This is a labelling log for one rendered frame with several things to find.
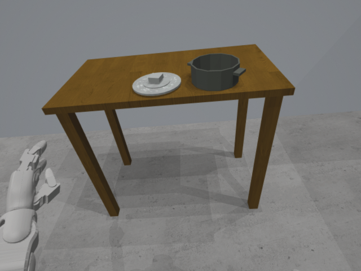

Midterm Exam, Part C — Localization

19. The knob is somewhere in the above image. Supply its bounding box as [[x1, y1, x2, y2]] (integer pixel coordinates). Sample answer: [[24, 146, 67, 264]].
[[148, 73, 164, 82]]

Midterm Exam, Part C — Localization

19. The left robot hand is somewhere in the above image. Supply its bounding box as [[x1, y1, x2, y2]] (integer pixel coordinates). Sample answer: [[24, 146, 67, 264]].
[[6, 140, 60, 213]]

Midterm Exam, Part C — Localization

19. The left robot forearm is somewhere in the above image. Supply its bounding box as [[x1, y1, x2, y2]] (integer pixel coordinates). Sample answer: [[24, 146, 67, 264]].
[[0, 209, 39, 271]]

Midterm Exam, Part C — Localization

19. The pot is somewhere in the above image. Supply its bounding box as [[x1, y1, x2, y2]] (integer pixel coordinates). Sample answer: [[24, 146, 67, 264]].
[[187, 53, 246, 91]]

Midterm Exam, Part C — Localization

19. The table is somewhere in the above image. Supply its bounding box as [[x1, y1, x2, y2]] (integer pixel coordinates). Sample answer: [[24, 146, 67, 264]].
[[42, 44, 295, 217]]

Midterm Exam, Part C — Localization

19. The lid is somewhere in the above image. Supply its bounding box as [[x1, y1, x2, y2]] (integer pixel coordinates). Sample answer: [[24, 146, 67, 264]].
[[132, 72, 181, 96]]

